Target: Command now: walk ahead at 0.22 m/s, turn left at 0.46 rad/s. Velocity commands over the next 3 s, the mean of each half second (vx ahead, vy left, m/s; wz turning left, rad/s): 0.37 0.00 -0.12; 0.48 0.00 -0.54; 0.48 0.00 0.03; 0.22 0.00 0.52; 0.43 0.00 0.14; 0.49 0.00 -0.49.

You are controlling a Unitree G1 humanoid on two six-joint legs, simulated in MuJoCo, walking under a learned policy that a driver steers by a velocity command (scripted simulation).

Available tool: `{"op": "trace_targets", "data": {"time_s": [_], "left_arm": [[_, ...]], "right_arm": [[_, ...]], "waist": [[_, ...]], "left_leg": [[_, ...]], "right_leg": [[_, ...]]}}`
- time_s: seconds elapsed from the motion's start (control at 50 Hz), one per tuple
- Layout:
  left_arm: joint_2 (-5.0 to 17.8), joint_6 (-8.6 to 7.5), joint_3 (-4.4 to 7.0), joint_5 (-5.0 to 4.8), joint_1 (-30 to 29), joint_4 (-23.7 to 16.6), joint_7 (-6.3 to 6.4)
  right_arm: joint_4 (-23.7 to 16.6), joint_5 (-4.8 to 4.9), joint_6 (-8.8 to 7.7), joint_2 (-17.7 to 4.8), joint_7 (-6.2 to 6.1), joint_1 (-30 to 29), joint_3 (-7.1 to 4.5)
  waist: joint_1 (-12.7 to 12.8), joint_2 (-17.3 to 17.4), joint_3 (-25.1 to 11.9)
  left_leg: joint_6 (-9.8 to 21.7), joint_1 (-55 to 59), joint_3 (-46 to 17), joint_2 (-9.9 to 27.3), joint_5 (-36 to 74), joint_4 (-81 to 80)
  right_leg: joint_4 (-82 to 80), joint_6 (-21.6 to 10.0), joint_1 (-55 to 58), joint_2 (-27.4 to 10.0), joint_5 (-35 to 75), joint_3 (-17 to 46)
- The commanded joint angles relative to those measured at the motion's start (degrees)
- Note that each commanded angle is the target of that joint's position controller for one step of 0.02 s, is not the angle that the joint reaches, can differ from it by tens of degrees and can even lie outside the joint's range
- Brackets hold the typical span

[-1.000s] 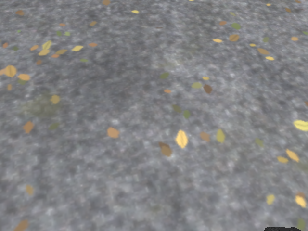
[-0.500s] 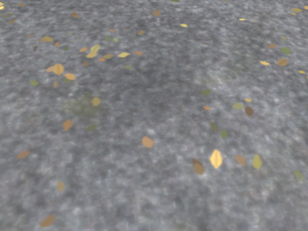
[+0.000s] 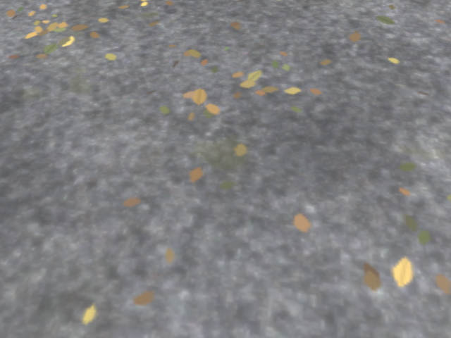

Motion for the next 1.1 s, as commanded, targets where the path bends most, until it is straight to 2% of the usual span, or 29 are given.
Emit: {"op": "trace_targets", "data": {"time_s": [0.02, 0.04, 0.06, 0.1, 0.2, 0.26, 0.32, 0.36, 0.38, 0.4, 0.42, 0.44, 0.46, 0.5, 0.54, 0.64, 0.72, 0.76, 0.8, 0.84, 0.86, 0.88, 0.9, 0.92, 0.94, 0.96, 1.0, 1.04, 1.1], "left_arm": [[12.23, -1.61, 2.97, 2.37, 10.09, -1.55, -0.21], [11.94, -2.57, 3.08, 3.12, 8.39, -1.75, -0.74], [8.67, -2.94, 2.02, 2.01, 5.86, -2.06, -0.42], [6.88, -2.52, 1.06, 0.27, 4.97, -1.89, 0.17], [7.92, -1.88, 0.96, -0.2, 10.25, -0.57, 0.4], [10.34, -1.41, 1.59, -0.6, 12.82, -0.03, 0.15], [10.14, -0.84, 1.39, -1.3, 12.6, -0.06, 0.01], [6.34, -0.94, 0.32, -0.86, 11.48, -0.71, -0.07], [1.2, -1.33, -1.28, 0.42, 10.1, -2.28, -0.26], [0.85, -2.2, -1.4, -1.37, 12.79, -5.11, 0.35], [6.44, -2.29, 0.04, -2.42, 12.46, -3.75, 0.63], [7.72, -2.06, 0.56, -2.28, 10.14, -3.41, 0.25], [6.67, -1.73, 0.49, -1.72, 10.12, -2.41, 0.05], [4.86, -1.24, 0.34, -1.23, 8.22, -2.66, -0.58], [3.01, -0.82, -0.17, -1.05, 7.1, -3.1, -1.1], [1.86, -0.85, -1.19, -0.56, 0.25, -6.02, -2.18], [1.61, -1.12, -1.8, -0.67, -7.25, -8.99, -3.92], [2.67, -1.07, -1.47, -0.8, -8.82, -10.29, -4.55], [5.08, -0.65, -0.3, -0.54, -6.34, -10.61, -4.67], [10.14, 0.08, 2.66, -0.81, 9.17, -7.21, -3.75], [14.52, 0.93, 4.1, -1.07, 16.86, -5.69, -2.37], [19.16, 0.09, 3.96, -1.02, 13.4, -7.09, -2.46], [13.69, -0.6, 2.72, -0.75, 14.99, -8.09, -2.72], [11.74, -1.29, 1.97, -0.25, 12.76, -7.22, -2.81], [10.8, -1.68, 1.61, -0.4, 9.18, -7.45, -2.77], [9.64, -1.8, 1.24, 0.03, 5.69, -8.07, -2.69], [8.35, -2.11, 0.74, 0.91, 2.79, -8.8, -2.37], [8.36, -2.51, 0.68, 0.32, 3.62, -7.6, -1.92], [7.87, -2.65, 0.14, 0.47, 5.83, -5.09, -0.98]], "right_arm": [[-5.78, 0.33, -1.79, -2.43, -0.29, -2.25, -0.42], [-6.57, -0.25, -3.08, -5.97, -0.33, -4.46, -1.35], [-4.91, -0.46, -3.66, -7.4, -0.13, -2.69, -1.76], [-2.84, -1.45, -4.37, -7.04, 0.64, -0.75, -1.84], [-3.95, -0.94, -7.45, -0.76, 1.83, -9.12, 0.29], [-4.11, 0.0, -8.42, -1.4, 2.56, -10.8, 0.01], [-2.85, 0.94, -9.02, -3.38, 2.73, -6.61, -1.07], [-1.14, 0.56, -9.2, -5.47, 1.8, 1.51, -2.2], [0.07, -0.57, -9.07, -8.96, 1.0, 11.88, -3.04], [2.1, -1.75, -8.29, -14.55, 1.54, 15.1, -4.39], [2.02, -1.61, -8.53, -9.73, 1.89, 13.02, -3.28], [2.06, -1.21, -8.61, -6.11, 1.78, 10.42, -2.16], [1.84, -1.37, -8.68, -4.3, 1.74, 7.73, -1.49], [2.62, -1.74, -8.66, -2.45, 1.63, 4.91, -0.94], [3.61, -1.71, -9.16, -2.6, 1.57, 4.86, -1.14], [6.16, -1.41, -9.17, -5.21, 1.08, 4.7, -1.69], [8.45, -0.43, -8.55, -7.84, 0.71, 7.36, -2.16], [9.32, 0.02, -7.9, -9.02, 0.73, 8.24, -2.42], [9.44, 0.21, -7.04, -11.27, 0.41, 8.5, -2.95], [8.88, 0.4, -6.27, -11.65, -0.1, 8.07, -2.81], [7.6, -1.23, -6.66, -8.03, -0.14, 10.15, -1.41], [4.38, -2.31, -8.27, -1.19, 0.91, 15.56, 1.01], [3.77, -0.24, -10.05, -7.68, 1.63, 7.68, -0.21], [1.88, 1.35, -10.75, -8.74, 1.85, 3.12, -0.49], [1.98, 0.48, -11.11, -7.71, 1.35, 2.39, -0.08], [2.5, -0.81, -10.98, -7.61, 0.93, 2.75, -0.31], [3.07, -1.55, -9.62, -7.64, 0.93, 4.89, -0.56], [3.21, -2.23, -8.48, -6.26, 0.78, 4.49, -0.26], [2.76, -2.17, -8.05, -4.03, 1.03, 0.16, 0.69]], "waist": [[3.21, -12.02, -4.27], [2.8, -12.97, 1.38], [1.25, -10.72, 3.63], [0.28, -9.19, 3.47], [4.49, -9.59, 3.78], [5.07, -11.38, 3.07], [1.61, -10.67, 1.71], [-3.03, -8.72, -2.18], [-7.41, 0.3, -10.27], [-5.39, 17.14, -12.4], [-5.28, 11.82, -6.79], [-4.58, 9.84, -1.42], [-3.21, 7.1, 0.32], [-1.59, 6.66, 3.22], [-1.09, 5.99, 3.19], [-1.58, 3.54, 5.12], [-3.55, 2.09, 7.0], [-3.04, 2.2, 6.55], [-0.46, 4.37, 2.47], [8.36, 3.56, -6.39], [10.17, -4.91, -11.84], [2.39, -16.75, -19.7], [7.81, -8.78, -21.76], [7.05, -6.84, -12.35], [4.23, -1.2, -7.0], [1.76, -0.38, -4.3], [-1.09, -2.69, -3.36], [-1.37, -2.61, -2.18], [0.47, -3.7, -0.33]], "left_leg": [[0.37, -20.01, 2.09, -1.16, -21.1, 13.62], [-0.66, -24.79, 0.51, 3.0, -17.05, 22.14], [-1.41, -24.88, 0.13, 4.52, -12.22, 25.27], [-3.55, -24.78, 5.25, 7.26, -5.63, 26.56], [-5.39, -14.25, 12.33, 7.9, 3.08, 11.15], [-5.8, -5.57, 13.31, 5.87, 1.4, 1.53], [-4.27, 5.44, 12.08, 6.04, 5.92, -7.15], [-1.96, 20.95, 9.75, 9.75, 6.21, -10.3], [1.46, 35.1, -1.98, 21.61, 1.56, -10.89], [9.24, 37.91, -23.58, 32.93, -15.37, -17.03], [10.26, 32.76, -24.53, 31.82, -22.18, -19.15], [8.61, 28.88, -17.35, 29.04, -18.36, -19.54], [7.36, 25.5, -10.99, 26.28, -10.98, -20.37], [6.08, 20.16, -1.47, 23.07, 1.68, -22.24], [6.4, 18.08, 4.0, 22.26, 10.32, -23.19], [6.53, 16.37, 13.53, 21.83, 18.42, -24.83], [5.2, 18.43, 18.41, 23.03, 20.15, -24.76], [4.25, 21.89, 20.4, 23.9, 28.59, -21.86], [3.11, 24.84, 22.53, 23.91, 49.54, -13.45], [0.78, 18.23, 24.73, 21.53, 55.76, 8.03], [-1.58, 2.82, 24.39, 18.29, 27.93, 26.96], [-4.02, -18.4, 15.41, 6.45, -19.66, 45.41], [-3.15, -23.23, 5.93, 8.08, -17.35, 49.11], [-2.25, -26.42, 7.0, 10.11, -11.43, 46.77], [-2.04, -24.21, 7.36, 12.64, -6.52, 41.88], [-2.45, -20.55, 7.47, 14.19, -3.96, 37.53], [-3.48, -15.36, 7.25, 15.49, -1.39, 34.24], [-5.31, -14.53, 8.5, 15.23, 0.58, 30.38], [-6.84, -16.4, 10.16, 15.29, 11.76, 19.88]], "right_leg": [[-15.49, -10.69, 18.26, -20.03, -18.6, 24.94], [-18.81, -15.53, 12.01, -24.17, -25.98, 34.76], [-19.14, -14.78, 10.45, -22.28, -25.76, 30.96], [-19.42, -11.82, 12.16, -17.36, -18.88, 23.59], [-19.45, -11.11, 7.1, -11.07, -0.77, 12.5], [-17.68, -11.59, 4.54, -11.41, -0.52, 12.87], [-14.57, -10.5, 1.85, -12.25, -2.5, 16.37], [-5.98, -6.86, -4.88, -8.3, -0.88, 14.29], [12.4, -3.58, -13.04, -3.51, -8.34, 8.3], [27.26, -1.96, -26.99, 0.0, -18.0, 2.44], [36.16, -1.73, -30.69, -3.92, -15.05, 4.6], [38.66, -2.05, -32.81, -5.04, -9.9, 4.52], [39.02, -1.75, -31.39, -6.26, -5.62, 3.92], [37.69, -1.48, -29.61, -8.12, -0.23, 3.19], [37.58, -0.78, -29.1, -8.3, 3.31, 1.93], [22.7, 0.35, -27.68, -8.21, 14.03, -0.14], [11.91, -1.93, -23.81, -7.46, 17.16, -4.38], [8.92, -3.93, -21.75, -5.99, 14.21, -6.36], [8.43, -6.46, -14.56, -1.89, 8.4, -9.85], [4.97, -10.3, 8.02, 2.55, 9.15, -10.57], [4.58, -13.56, 25.98, -5.96, 9.2, 3.38], [-4.45, -24.32, 40.12, -19.96, -6.03, 38.71], [-11.21, -22.72, 39.45, -20.56, -10.9, 43.07], [-12.41, -19.94, 32.29, -19.03, -6.69, 34.93], [-12.4, -18.36, 23.01, -16.49, 0.58, 28.19], [-12.71, -17.31, 15.71, -14.22, 7.43, 23.15], [-15.1, -17.46, 8.35, -12.06, 14.23, 19.34], [-16.12, -17.89, 3.99, -10.92, 18.95, 15.61], [-17.07, -15.87, 3.48, -8.98, 23.39, 8.72]]}}
Next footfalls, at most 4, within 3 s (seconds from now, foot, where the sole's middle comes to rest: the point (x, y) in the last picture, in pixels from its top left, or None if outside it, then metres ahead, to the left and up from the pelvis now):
0.36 left None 0.18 0.15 -0.77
0.84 right None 0.45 -0.17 -0.77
1.40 left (274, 237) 0.82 -0.13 -0.77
1.88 right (336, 214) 0.91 -0.36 -0.77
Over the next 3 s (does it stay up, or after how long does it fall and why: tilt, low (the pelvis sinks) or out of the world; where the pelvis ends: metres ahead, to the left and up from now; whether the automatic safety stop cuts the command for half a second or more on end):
stays up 1.30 -0.25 0.00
